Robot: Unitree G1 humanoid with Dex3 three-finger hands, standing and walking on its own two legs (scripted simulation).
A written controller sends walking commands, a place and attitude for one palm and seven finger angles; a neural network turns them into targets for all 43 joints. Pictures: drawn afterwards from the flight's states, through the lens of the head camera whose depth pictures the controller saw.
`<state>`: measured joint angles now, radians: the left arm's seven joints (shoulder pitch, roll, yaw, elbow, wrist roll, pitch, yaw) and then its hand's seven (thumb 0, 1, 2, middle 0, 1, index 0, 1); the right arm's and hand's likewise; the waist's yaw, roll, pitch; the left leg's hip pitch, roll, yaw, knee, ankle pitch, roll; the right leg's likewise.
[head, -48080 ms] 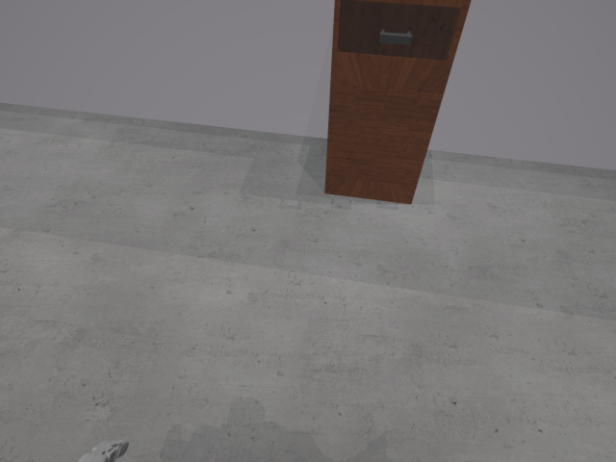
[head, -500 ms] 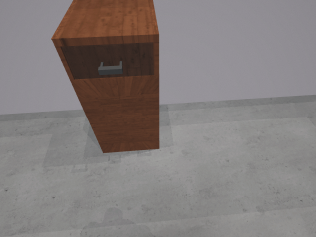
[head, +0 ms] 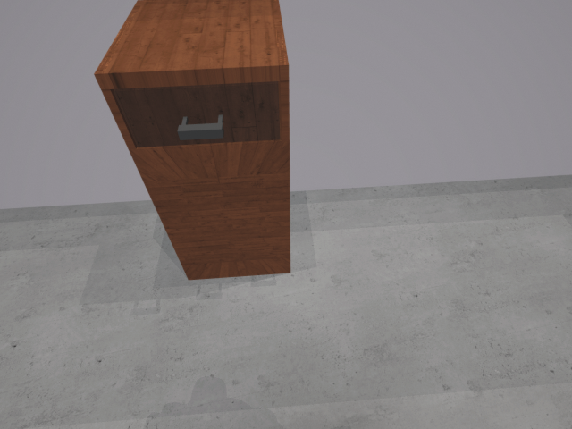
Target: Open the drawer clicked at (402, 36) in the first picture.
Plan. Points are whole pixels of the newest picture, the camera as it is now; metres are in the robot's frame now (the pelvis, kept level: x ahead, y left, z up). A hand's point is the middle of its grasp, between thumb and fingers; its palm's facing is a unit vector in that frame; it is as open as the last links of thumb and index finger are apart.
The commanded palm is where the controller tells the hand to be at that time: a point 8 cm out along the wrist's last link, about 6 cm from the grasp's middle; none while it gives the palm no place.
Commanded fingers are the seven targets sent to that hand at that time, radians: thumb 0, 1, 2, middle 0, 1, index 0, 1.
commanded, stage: turn to face it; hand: left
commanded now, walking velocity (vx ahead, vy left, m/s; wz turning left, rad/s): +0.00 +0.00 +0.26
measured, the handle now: (202, 125) +0.75 +0.25 -0.01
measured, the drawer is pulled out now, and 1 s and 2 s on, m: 0.00 0.00 0.00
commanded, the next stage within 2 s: take the last steps up to it in 0.14 s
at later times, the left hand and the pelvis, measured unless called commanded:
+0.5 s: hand out of the picture +0.03 +0.22 -0.19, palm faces +0.08 -0.97 -0.22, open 7.3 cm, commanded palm none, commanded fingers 0.00 0.90 0.90 -0.20 -0.30 -0.20 -0.30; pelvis +0.02 +0.01 -0.01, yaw +4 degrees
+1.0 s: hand out of the picture +0.13 +0.14 -0.19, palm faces +0.18 -0.97 -0.15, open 7.3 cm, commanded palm none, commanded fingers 0.00 0.90 0.90 -0.20 -0.30 -0.20 -0.30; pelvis +0.18 -0.02 -0.01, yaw +8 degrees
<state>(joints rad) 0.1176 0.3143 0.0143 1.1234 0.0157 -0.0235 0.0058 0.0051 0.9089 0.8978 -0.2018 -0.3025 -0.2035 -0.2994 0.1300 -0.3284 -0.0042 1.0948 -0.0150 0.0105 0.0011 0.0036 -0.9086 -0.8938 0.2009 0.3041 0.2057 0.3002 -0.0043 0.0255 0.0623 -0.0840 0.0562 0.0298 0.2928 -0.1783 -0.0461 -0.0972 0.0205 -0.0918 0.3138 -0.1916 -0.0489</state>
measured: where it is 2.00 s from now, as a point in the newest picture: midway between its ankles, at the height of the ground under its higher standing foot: outside the picture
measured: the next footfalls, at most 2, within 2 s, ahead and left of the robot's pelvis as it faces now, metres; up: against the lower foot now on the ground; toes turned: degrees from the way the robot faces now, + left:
right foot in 0.74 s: +0.17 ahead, -0.10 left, +0.00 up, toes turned +1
left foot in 1.08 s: +0.28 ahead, +0.12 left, +0.00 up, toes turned +15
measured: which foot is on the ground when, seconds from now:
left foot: down 0.00-0.76, up 0.78-1.00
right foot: down 0.00-0.52, up 0.54-0.72, down 0.74-1.00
